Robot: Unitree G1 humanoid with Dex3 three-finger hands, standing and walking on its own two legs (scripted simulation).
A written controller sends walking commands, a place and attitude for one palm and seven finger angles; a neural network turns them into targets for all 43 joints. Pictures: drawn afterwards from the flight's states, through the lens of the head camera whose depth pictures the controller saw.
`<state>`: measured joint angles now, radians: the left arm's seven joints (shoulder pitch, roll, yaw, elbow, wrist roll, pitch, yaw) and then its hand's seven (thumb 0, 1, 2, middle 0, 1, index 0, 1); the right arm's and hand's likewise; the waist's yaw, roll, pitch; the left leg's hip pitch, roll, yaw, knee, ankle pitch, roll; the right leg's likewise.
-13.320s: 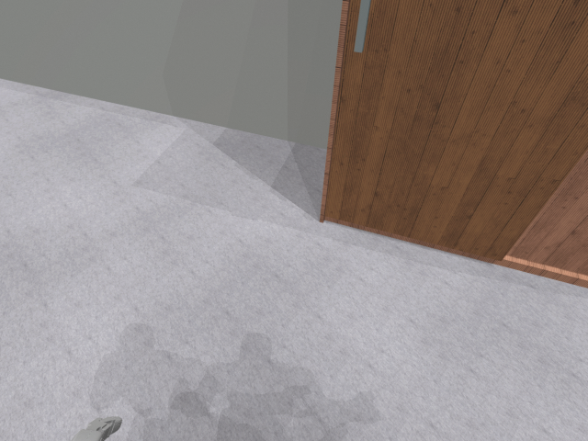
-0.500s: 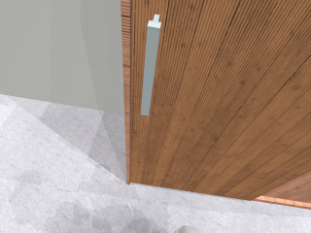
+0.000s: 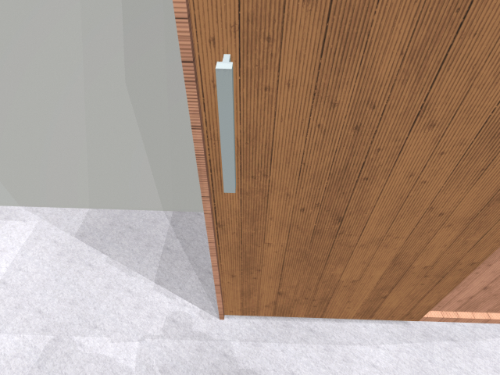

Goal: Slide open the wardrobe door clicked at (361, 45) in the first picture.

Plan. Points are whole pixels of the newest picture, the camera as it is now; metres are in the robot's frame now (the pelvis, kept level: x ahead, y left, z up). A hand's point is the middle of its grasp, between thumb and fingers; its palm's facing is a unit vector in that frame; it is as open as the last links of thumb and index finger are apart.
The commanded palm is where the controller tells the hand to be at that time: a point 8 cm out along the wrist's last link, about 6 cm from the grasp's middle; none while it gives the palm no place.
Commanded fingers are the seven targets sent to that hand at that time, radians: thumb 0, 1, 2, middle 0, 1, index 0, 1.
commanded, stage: come to a stop and stand still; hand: left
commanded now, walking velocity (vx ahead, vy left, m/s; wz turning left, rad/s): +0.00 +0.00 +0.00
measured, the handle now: (228, 130) +0.47 +0.06 +0.17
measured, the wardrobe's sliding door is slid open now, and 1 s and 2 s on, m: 0.00 0.00 0.00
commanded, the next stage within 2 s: look again from close up in 0.42 s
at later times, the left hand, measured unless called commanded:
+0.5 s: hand out of the picture -0.10 +0.12 -0.17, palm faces +0.07 -0.99 -0.14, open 7.4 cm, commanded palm none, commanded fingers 0.00 0.90 0.90 -0.20 -0.30 -0.20 -0.30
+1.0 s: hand out of the picture +0.04 +0.16 -0.18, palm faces +0.01 -0.98 -0.21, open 7.3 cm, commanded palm none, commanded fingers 0.00 0.90 0.90 -0.20 -0.30 -0.20 -0.30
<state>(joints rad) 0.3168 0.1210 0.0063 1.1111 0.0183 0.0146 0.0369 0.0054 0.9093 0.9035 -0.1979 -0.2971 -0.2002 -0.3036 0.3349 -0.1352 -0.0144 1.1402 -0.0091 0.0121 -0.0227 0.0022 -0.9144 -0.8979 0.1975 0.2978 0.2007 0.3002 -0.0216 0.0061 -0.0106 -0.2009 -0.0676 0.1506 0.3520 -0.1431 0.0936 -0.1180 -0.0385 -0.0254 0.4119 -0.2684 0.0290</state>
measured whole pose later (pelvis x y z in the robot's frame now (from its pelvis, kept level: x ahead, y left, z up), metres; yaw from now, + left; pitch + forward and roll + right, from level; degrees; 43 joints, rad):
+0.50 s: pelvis -0.01 -0.01 +0.00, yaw +0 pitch +0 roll +0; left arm 0.44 0.08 0.01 1.16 0.03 0.01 0.04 0.00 0.91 0.90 -0.20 -0.30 -0.20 -0.30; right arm 0.33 -0.10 -0.03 1.15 -0.01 0.01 -0.03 0.00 -0.91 -0.90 0.20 0.30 0.20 0.30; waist 0.00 -0.01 -0.02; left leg -0.26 -0.05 0.14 0.35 -0.11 0.08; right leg -0.18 -0.02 -0.04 0.43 -0.25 0.01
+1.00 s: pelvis +0.02 -0.01 -0.01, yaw +0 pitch +0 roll +0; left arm 0.30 0.16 -0.01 1.05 0.02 -0.03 0.05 0.01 0.92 0.90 -0.20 -0.30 -0.20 -0.30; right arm 0.30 -0.17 0.01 1.08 -0.01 -0.03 -0.02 0.01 -0.93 -0.90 0.20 0.30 0.20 0.30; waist -0.01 0.00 -0.01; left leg -0.25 -0.05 0.14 0.46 -0.23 0.10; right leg -0.14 -0.02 -0.03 0.48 -0.34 0.01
